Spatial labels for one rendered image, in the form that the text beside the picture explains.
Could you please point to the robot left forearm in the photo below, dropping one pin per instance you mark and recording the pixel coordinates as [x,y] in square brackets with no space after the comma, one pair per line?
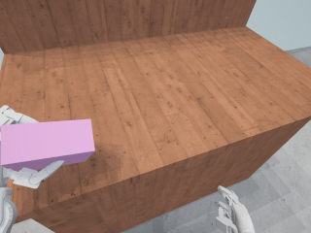
[8,210]

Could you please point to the robot right hand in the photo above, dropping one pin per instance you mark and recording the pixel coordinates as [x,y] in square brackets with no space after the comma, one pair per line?
[235,219]

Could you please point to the robot left hand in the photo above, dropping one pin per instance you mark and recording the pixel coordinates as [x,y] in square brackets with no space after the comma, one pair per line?
[25,177]

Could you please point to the sponge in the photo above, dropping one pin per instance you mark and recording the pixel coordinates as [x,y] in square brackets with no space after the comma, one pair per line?
[36,145]

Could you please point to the table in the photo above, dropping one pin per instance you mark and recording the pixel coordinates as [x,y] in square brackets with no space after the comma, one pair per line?
[182,96]

